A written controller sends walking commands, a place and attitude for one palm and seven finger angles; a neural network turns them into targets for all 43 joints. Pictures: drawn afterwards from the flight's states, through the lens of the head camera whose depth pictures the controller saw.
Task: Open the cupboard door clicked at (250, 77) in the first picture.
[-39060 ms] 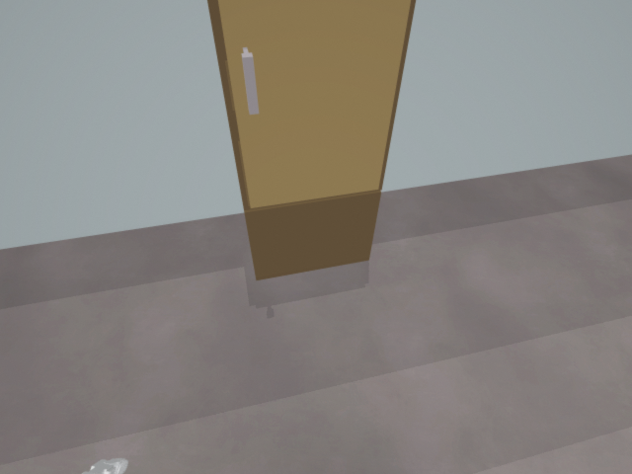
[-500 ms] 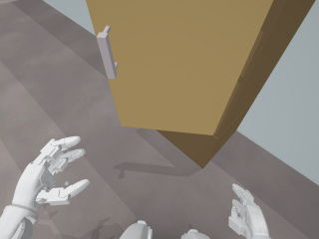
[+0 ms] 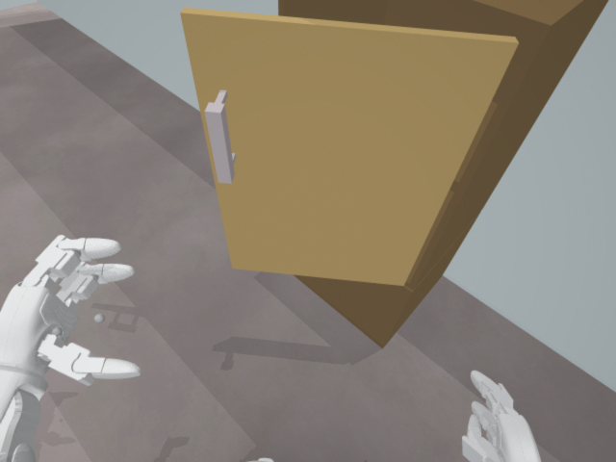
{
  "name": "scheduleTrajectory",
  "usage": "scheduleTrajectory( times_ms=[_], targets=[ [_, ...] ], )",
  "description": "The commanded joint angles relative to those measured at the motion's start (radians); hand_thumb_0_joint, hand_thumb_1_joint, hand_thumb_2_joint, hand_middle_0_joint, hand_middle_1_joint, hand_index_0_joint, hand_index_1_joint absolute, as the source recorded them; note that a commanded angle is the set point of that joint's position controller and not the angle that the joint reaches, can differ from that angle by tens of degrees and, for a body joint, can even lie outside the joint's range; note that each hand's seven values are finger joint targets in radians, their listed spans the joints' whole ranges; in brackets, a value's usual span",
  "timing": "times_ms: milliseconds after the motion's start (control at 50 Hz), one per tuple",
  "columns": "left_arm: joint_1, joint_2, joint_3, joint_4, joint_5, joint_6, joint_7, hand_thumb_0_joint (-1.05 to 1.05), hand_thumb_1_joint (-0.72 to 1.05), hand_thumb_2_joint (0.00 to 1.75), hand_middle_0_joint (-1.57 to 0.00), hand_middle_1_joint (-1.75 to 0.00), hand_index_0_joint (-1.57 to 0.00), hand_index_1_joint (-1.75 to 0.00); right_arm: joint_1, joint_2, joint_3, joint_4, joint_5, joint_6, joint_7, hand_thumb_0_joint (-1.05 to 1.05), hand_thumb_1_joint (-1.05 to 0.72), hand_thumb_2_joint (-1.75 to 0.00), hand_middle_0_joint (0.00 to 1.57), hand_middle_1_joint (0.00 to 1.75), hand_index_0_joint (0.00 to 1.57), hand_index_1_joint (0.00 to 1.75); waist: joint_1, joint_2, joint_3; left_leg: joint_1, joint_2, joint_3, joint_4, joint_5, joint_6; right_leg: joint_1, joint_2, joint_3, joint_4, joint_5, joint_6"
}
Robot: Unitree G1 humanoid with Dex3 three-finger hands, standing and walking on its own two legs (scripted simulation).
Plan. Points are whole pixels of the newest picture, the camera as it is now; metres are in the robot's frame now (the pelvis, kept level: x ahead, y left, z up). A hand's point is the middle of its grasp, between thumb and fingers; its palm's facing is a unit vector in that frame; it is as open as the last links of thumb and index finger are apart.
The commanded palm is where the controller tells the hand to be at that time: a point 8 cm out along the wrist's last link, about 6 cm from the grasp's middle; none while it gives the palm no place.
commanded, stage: raise the hand with hooked fingers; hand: left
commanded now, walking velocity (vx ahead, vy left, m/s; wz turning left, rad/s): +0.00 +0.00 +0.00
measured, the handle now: (224, 137) +0.56 +0.18 +0.10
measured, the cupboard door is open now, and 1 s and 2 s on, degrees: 37 37 37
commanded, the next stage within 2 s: move the hooked fingers beside the handle in 0.88 s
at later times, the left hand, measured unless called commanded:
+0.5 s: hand (65, 269) +0.28 +0.29 +0.13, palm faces +0.00 -1.00 -0.04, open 14.0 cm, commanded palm +0.25 +0.33 +0.13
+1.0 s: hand (92, 269) +0.29 +0.26 +0.12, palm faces +0.02 -1.00 -0.04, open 13.9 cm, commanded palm +0.26 +0.31 +0.13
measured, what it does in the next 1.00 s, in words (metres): stands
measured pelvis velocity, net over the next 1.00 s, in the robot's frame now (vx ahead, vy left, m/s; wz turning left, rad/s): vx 0.00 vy -0.01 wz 0.00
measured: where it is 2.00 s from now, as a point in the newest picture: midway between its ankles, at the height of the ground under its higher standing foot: outside the picture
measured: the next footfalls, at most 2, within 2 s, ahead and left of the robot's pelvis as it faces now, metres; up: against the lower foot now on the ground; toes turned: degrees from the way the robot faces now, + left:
none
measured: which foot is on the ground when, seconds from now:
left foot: down 0.00-1.00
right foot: down 0.00-1.00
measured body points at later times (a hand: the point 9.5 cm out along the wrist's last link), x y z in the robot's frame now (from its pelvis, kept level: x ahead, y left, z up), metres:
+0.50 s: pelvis -0.01 +0.01 +0.02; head +0.00 +0.01 +0.47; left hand +0.28 +0.34 +0.13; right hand +0.14 -0.24 -0.05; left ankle +0.01 +0.06 -0.70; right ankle +0.00 -0.10 -0.70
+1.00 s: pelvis +0.00 -0.01 +0.02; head +0.02 -0.01 +0.47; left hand +0.28 +0.32 +0.13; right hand +0.16 -0.25 -0.05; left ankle +0.01 +0.06 -0.70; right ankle +0.00 -0.10 -0.70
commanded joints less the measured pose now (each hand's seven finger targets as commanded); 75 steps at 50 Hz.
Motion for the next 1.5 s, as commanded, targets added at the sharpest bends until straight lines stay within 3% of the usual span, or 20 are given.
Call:
scheduleTrajectory(
  times_ms=[0, 80, 140, 220, 280, 400, 520, 640, 700, 720, 960, 1060, 1160, 1200, 1260, 1300, 1320, 1340, 1420, 1480],
  targets=[
    [-0.162, 0.192, 0.078, -0.052, -0.01, 0.028, -0.014, 0.0, -0.5, 0.3, -0.3, -1.2, -0.3, -1.2, -0.038, -0.154, -0.05, -0.136, 0.013, -0.028, -0.015, 0.0, -0.9, -0.9, 0.2, 0.3, 0.2, 0.3, 0.0, 0.095, -0.11, 0.178, 0.054, -0.13, -0.21, 0.255, -0.089, 0.021, -0.011, 0.016, -0.116, 0.158, -0.001],
    [-0.308, 0.231, 0.057, -0.031, 0.013, 0.113, -0.054, 0.0, -0.5, 0.3, -0.3, -1.2, -0.3, -1.2, -0.044, -0.163, -0.042, -0.154, 0.02, -0.024, -0.03, 0.0, -0.9, -0.9, 0.2, 0.3, 0.2, 0.3, -0.007, 0.073, -0.115, 0.208, 0.059, -0.151, -0.252, 0.192, -0.08, 0.039, -0.014, 0.022, -0.149, 0.128, -0.001],
    [-0.432, 0.308, 0.117, -0.1, 0.009, 0.086, -0.046, 0.0, -0.5, 0.3, -0.3, -1.2, -0.3, -1.2, -0.053, -0.155, -0.033, -0.152, 0.01, -0.031, -0.035, 0.0, -0.9, -0.9, 0.2, 0.3, 0.2, 0.3, 0.003, 0.072, -0.174, 0.271, 0.058, -0.164, -0.271, 0.216, -0.083, 0.081, -0.011, 0.028, -0.16, 0.138, -0.008],
    [-0.484, 0.365, 0.184, -0.063, 0.0, 0.034, -0.029, 0.0, -0.5, 0.3, -0.3, -1.2, -0.3, -1.2, -0.054, -0.154, -0.027, -0.123, 0.004, -0.036, -0.038, 0.0, -0.9, -0.9, 0.2, 0.3, 0.2, 0.3, 0.016, 0.084, -0.164, 0.31, 0.061, -0.176, -0.295, 0.216, -0.097, 0.091, -0.007, 0.033, -0.173, 0.14, -0.015],
    [-0.496, 0.329, 0.155, 0.041, 0.006, 0.057, -0.051, 0.0, -0.5, 0.3, -0.3, -1.2, -0.3, -1.2, -0.052, -0.153, -0.024, -0.109, 0.011, -0.031, -0.04, 0.0, -0.9, -0.9, 0.2, 0.3, 0.2, 0.3, 0.007, 0.121, -0.128, 0.315, 0.063, -0.175, -0.315, 0.204, -0.098, 0.08, -0.015, 0.03, -0.187, 0.139, -0.011],
    [-0.529, 0.307, 0.095, 0.157, 0.019, 0.16, -0.116, 0.0, -0.5, 0.3, -0.3, -1.2, -0.3, -1.2, -0.044, -0.168, -0.03, -0.121, 0.022, -0.024, -0.044, 0.0, -0.9, -0.9, 0.2, 0.3, 0.2, 0.3, 0.002, 0.07, -0.106, 0.3, 0.055, -0.166, -0.325, 0.201, -0.08, 0.092, -0.021, 0.031, -0.215, 0.152, -0.008],
    [-0.523, 0.376, 0.177, 0.066, 0.0, 0.098, -0.094, 0.0, -0.5, 0.3, -0.3, -1.2, -0.3, -1.2, -0.041, -0.168, -0.037, -0.125, 0.006, -0.031, -0.026, 0.0, -0.9, -0.9, 0.2, 0.3, 0.2, 0.3, 0.022, 0.039, -0.159, 0.322, 0.048, -0.143, -0.303, 0.29, -0.081, 0.141, -0.013, 0.042, -0.223, 0.203, -0.016],
    [-0.559, 0.363, 0.165, 0.027, 0.022, 0.066, -0.065, 0.0, -0.5, 0.3, -0.3, -1.2, -0.3, -1.2, -0.035, -0.158, -0.036, -0.117, 0.006, -0.029, -0.026, 0.0, -0.9, -0.9, 0.2, 0.3, 0.2, 0.3, 0.013, 0.163, -0.167, 0.359, 0.048, -0.131, -0.312, 0.298, -0.083, 0.133, -0.016, 0.047, -0.223, 0.203, -0.015],
    [-0.525, 0.341, 0.152, 0.055, 0.022, 0.078, -0.07, 0.0, -0.5, 0.3, -0.3, -1.2, -0.3, -1.2, -0.033, -0.158, -0.038, -0.114, 0.008, -0.029, -0.032, 0.0, -0.9, -0.9, 0.2, 0.3, 0.2, 0.3, 0.007, 0.124, -0.166, 0.345, 0.047, -0.126, -0.308, 0.293, -0.072, 0.139, -0.019, 0.048, -0.231, 0.21, -0.01],
    [-0.522, 0.342, 0.149, 0.068, 0.02, 0.085, -0.077, 0.0, -0.5, 0.3, -0.3, -1.2, -0.3, -1.2, -0.028, -0.16, -0.038, -0.11, 0.008, -0.028, -0.033, 0.0, -0.9, -0.9, 0.2, 0.3, 0.2, 0.3, 0.003, 0.075, -0.156, 0.333, 0.045, -0.117, -0.301, 0.299, -0.065, 0.157, -0.017, 0.053, -0.24, 0.227, -0.012],
    [-0.522, 0.336, 0.154, 0.112, 0.004, 0.087, -0.095, 0.0, -0.5, 0.3, -0.3, -1.2, -0.3, -1.2, -0.041, -0.156, -0.035, -0.112, 0.012, -0.021, -0.037, 0.0, -0.9, -0.9, 0.2, 0.3, 0.2, 0.3, 0.004, 0.032, -0.166, 0.29, 0.03, -0.088, -0.277, 0.316, -0.048, 0.188, -0.022, 0.068, -0.239, 0.28, -0.002],
    [-0.636, 0.403, 0.196, 0.198, 0.012, 0.082, -0.098, 0.0, -0.5, 0.3, -0.3, -1.2, -0.3, -1.2, -0.029, -0.162, -0.034, -0.089, 0.014, -0.003, -0.047, 0.0, -0.9, -0.9, 0.2, 0.3, 0.2, 0.3, -0.012, 0.025, -0.147, 0.239, 0.026, -0.069, -0.259, 0.276, -0.04, 0.19, -0.028, 0.094, -0.247, 0.263, 0.006],
    [-0.779, 0.382, 0.125, 0.199, 0.031, 0.05, -0.115, 0.0, -0.5, 0.3, -0.3, -1.2, -0.3, -1.2, -0.019, -0.159, -0.033, -0.08, 0.016, 0.0, -0.05, 0.0, -0.9, -0.9, 0.2, 0.3, 0.2, 0.3, -0.031, 0.124, -0.209, 0.288, 0.024, -0.07, -0.249, 0.308, -0.04, 0.186, -0.031, 0.098, -0.235, 0.289, 0.001],
    [-0.789, 0.367, 0.104, 0.233, 0.034, 0.05, -0.118, 0.0, -0.5, 0.3, -0.3, -1.2, -0.3, -1.2, -0.01, -0.161, -0.033, -0.078, 0.017, 0.002, -0.05, 0.0, -0.9, -0.9, 0.2, 0.3, 0.2, 0.3, -0.034, 0.119, -0.207, 0.299, 0.027, -0.081, -0.253, 0.304, -0.042, 0.157, -0.027, 0.085, -0.231, 0.273, -0.001],
    [-0.812, 0.366, 0.099, 0.314, 0.037, 0.063, -0.115, 0.0, -0.5, 0.3, -0.3, -1.2, -0.3, -1.2, 0.009, -0.169, -0.037, -0.067, 0.02, 0.014, -0.049, 0.0, -0.9, -0.9, 0.2, 0.3, 0.2, 0.3, -0.04, 0.045, -0.2, 0.27, 0.028, -0.079, -0.253, 0.297, -0.038, 0.158, -0.026, 0.086, -0.232, 0.281, 0.003],
    [-0.804, 0.383, 0.12, 0.371, 0.038, 0.076, -0.107, 0.0, -0.5, 0.3, -0.3, -1.2, -0.3, -1.2, 0.012, -0.174, -0.038, -0.068, 0.019, 0.021, -0.045, 0.0, -0.9, -0.9, 0.2, 0.3, 0.2, 0.3, -0.028, 0.022, -0.199, 0.237, 0.026, -0.075, -0.255, 0.284, -0.038, 0.17, -0.032, 0.09, -0.232, 0.275, 0.004],
    [-0.786, 0.43, 0.164, 0.398, 0.037, 0.079, -0.101, 0.0, -0.5, 0.3, -0.3, -1.2, -0.3, -1.2, 0.02, -0.178, -0.039, -0.067, 0.016, 0.028, -0.042, 0.0, -0.9, -0.9, 0.2, 0.3, 0.2, 0.3, -0.012, -0.006, -0.204, 0.217, 0.025, -0.071, -0.249, 0.306, -0.039, 0.206, -0.034, 0.096, -0.227, 0.304, 0.0],
    [-0.758, 0.453, 0.193, 0.413, 0.042, 0.081, -0.098, 0.0, -0.5, 0.3, -0.3, -1.2, -0.3, -1.2, 0.021, -0.177, -0.04, -0.075, 0.016, 0.035, -0.038, 0.0, -0.9, -0.9, 0.2, 0.3, 0.2, 0.3, -0.001, 0.003, -0.223, 0.206, 0.023, -0.061, -0.248, 0.323, -0.038, 0.225, -0.035, 0.103, -0.222, 0.333, 0.005],
    [-0.846, 0.473, 0.189, 0.407, 0.063, 0.057, -0.078, 0.0, -0.5, 0.3, -0.3, -1.2, -0.3, -1.2, 0.036, -0.175, -0.04, -0.083, 0.012, 0.056, -0.027, 0.0, -0.9, -0.9, 0.2, 0.3, 0.2, 0.3, -0.006, 0.036, -0.23, 0.196, 0.024, -0.052, -0.238, 0.351, -0.038, 0.228, -0.034, 0.107, -0.207, 0.371, 0.003],
    [-0.915, 0.481, 0.187, 0.421, 0.075, 0.018, -0.079, 0.0, -0.5, 0.3, -0.3, -1.2, -0.3, -1.2, 0.061, -0.175, -0.044, -0.075, 0.013, 0.069, -0.025, 0.0, -0.9, -0.9, 0.2, 0.3, 0.2, 0.3, -0.029, 0.056, -0.259, 0.214, 0.027, -0.049, -0.234, 0.364, -0.036, 0.215, -0.025, 0.108, -0.2, 0.384, 0.007]
  ],
)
